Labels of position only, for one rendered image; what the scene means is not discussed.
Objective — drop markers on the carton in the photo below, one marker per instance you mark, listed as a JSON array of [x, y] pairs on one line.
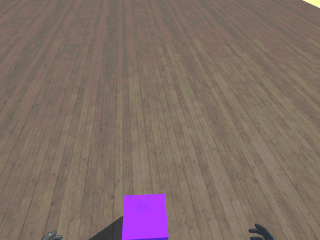
[[145, 217]]

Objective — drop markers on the right robot hand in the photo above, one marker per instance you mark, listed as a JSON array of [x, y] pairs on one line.
[[261, 230]]

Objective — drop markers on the left robot hand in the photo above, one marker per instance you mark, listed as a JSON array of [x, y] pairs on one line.
[[52, 236]]

